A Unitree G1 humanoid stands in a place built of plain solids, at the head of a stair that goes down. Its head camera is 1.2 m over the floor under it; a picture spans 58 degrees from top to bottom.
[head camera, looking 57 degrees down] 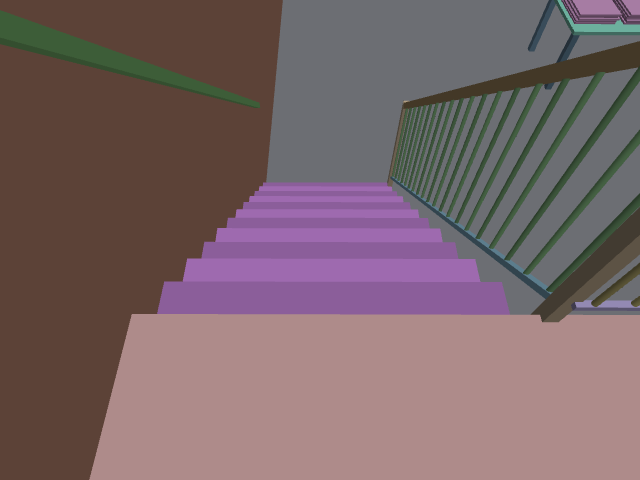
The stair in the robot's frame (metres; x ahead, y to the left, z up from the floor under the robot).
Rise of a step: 0.19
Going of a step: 0.20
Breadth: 1.21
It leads straight ahead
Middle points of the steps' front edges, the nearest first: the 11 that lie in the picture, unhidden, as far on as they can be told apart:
0.52 -0.05 0.00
0.72 -0.05 -0.18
0.93 -0.05 -0.37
1.13 -0.05 -0.55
1.34 -0.05 -0.74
1.54 -0.05 -0.92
1.75 -0.05 -1.11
1.95 -0.05 -1.29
2.16 -0.05 -1.48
2.36 -0.05 -1.66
2.57 -0.05 -1.85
